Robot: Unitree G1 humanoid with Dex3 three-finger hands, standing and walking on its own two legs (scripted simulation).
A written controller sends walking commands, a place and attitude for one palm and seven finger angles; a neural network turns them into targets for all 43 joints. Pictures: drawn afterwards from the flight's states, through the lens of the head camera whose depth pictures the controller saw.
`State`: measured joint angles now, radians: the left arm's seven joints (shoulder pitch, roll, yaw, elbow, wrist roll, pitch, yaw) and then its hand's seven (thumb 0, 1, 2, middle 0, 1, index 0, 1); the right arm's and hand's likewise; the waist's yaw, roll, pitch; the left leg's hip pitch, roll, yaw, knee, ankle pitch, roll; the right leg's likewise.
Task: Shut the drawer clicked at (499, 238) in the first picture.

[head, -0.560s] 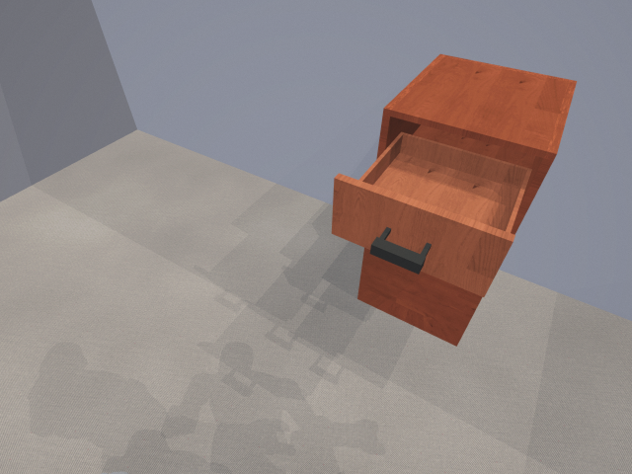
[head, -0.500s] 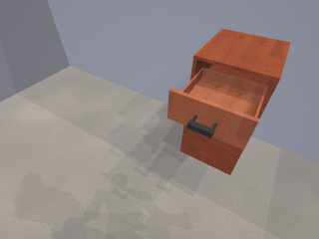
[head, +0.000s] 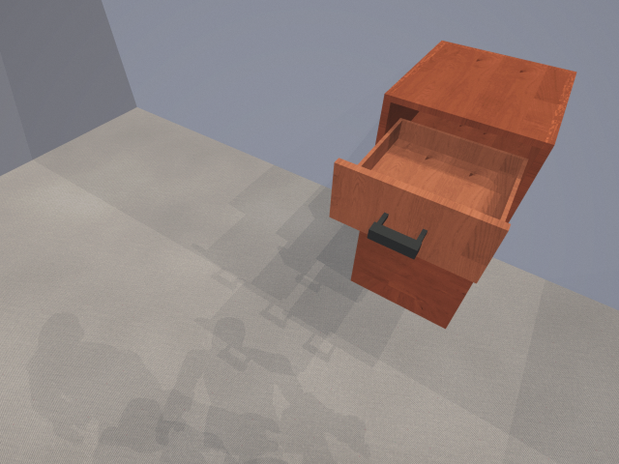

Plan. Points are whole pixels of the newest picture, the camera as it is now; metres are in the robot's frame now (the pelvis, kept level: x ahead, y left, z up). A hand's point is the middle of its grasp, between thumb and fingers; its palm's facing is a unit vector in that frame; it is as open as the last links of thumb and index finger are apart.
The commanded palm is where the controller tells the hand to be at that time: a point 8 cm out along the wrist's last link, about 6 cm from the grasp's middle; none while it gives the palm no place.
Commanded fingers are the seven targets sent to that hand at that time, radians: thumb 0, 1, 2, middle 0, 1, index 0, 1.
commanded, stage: stand and wait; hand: left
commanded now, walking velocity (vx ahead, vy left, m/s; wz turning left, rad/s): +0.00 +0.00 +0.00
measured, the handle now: (398, 232) +0.56 -0.15 -0.07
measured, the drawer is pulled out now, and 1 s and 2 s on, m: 0.30 0.30 0.30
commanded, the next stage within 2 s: look at it before walking up in 0.30 s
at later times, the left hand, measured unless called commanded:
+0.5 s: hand out of the picture +0.07 +0.24 -0.15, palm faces -0.02 -0.94 -0.34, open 7.4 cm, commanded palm none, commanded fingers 0.00 0.90 0.90 -0.20 -0.30 -0.20 -0.30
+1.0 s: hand out of the picture +0.08 +0.23 -0.15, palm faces -0.02 -0.94 -0.33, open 7.4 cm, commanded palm none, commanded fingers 0.00 0.90 0.90 -0.20 -0.30 -0.20 -0.30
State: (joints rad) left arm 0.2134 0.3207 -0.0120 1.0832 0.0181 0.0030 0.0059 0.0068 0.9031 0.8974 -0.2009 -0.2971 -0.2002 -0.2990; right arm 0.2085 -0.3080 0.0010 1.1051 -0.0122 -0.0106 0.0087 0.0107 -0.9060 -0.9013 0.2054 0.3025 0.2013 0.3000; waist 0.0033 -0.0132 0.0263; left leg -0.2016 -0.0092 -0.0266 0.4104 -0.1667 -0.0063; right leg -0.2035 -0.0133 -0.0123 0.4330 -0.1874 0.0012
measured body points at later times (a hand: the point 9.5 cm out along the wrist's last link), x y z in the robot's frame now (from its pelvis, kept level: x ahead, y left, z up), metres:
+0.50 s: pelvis +0.01 +0.00 +0.00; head +0.00 -0.01 +0.45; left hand +0.08 +0.29 -0.13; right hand +0.08 -0.29 -0.13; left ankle +0.04 +0.12 -0.74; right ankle +0.03 -0.12 -0.74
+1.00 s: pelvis +0.02 -0.01 +0.00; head +0.02 -0.01 +0.45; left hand +0.08 +0.28 -0.13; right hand +0.08 -0.30 -0.13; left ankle +0.04 +0.12 -0.74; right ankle +0.03 -0.12 -0.74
